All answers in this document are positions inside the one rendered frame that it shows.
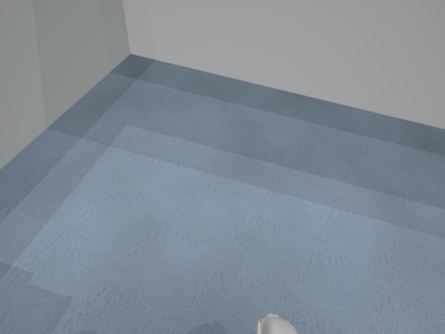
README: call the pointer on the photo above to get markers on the right robot thigh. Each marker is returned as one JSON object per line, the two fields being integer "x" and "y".
{"x": 274, "y": 325}

